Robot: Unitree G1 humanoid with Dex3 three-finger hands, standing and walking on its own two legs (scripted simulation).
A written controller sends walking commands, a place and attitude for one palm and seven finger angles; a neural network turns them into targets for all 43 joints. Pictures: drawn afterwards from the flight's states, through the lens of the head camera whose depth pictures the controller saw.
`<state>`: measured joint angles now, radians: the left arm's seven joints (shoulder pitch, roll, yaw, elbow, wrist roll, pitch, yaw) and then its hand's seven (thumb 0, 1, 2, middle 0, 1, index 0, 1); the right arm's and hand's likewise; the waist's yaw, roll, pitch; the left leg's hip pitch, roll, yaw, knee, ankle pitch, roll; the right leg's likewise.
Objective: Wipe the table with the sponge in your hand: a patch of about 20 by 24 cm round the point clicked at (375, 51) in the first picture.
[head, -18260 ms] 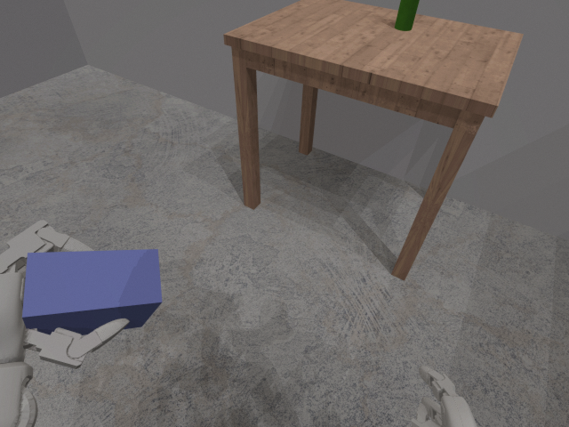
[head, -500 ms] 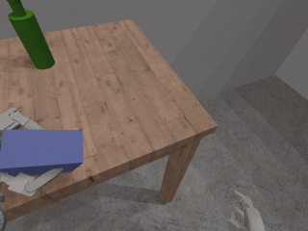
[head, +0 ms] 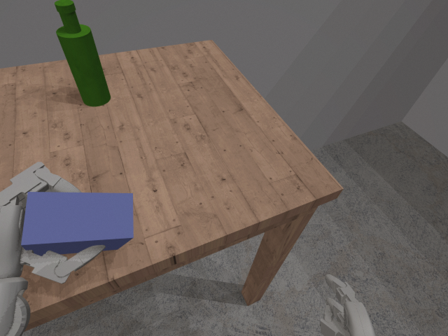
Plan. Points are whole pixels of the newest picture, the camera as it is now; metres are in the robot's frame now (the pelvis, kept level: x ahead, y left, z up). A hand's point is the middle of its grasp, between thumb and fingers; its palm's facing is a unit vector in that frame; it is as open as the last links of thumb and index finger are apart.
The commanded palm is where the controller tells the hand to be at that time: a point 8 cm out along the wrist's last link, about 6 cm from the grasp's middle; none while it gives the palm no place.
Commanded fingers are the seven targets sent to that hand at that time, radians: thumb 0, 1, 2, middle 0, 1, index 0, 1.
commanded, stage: come to a stop and stand still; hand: left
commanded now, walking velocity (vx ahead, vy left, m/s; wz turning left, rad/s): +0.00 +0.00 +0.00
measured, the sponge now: (95, 225) +0.23 +0.20 +0.13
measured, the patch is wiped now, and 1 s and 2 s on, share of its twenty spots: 0.00 0.00 0.00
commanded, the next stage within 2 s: look again from close up in 0.42 s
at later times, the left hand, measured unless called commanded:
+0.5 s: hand (32, 208) +0.23 +0.27 +0.17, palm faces +0.40 -0.84 -0.36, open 9.7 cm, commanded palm +0.17 +0.30 +0.18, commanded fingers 0.00 0.10 1.30 -1.20 -1.60 -1.20 -1.60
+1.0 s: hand (51, 209) +0.23 +0.25 +0.16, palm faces +0.41 -0.84 -0.37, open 9.7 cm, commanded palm +0.17 +0.28 +0.18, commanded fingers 0.00 0.10 1.30 -1.20 -1.60 -1.20 -1.60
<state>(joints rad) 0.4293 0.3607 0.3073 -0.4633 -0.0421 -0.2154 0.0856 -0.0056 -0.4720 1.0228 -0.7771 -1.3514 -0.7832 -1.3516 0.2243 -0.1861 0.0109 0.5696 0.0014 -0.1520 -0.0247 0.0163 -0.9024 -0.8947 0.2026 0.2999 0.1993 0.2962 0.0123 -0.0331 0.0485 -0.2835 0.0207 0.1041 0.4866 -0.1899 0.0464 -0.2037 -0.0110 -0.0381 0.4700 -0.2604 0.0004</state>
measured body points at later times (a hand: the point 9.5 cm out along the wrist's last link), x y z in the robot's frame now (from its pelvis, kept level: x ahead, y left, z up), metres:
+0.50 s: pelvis +0.01 +0.02 +0.00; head +0.03 +0.05 +0.45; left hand +0.20 +0.31 +0.19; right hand +0.21 -0.19 -0.06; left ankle +0.05 +0.09 -0.74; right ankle +0.00 -0.13 -0.74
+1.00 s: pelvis +0.02 +0.00 +0.00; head +0.04 +0.01 +0.45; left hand +0.20 +0.29 +0.18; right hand +0.20 -0.22 -0.07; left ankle +0.05 +0.09 -0.74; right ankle +0.00 -0.13 -0.74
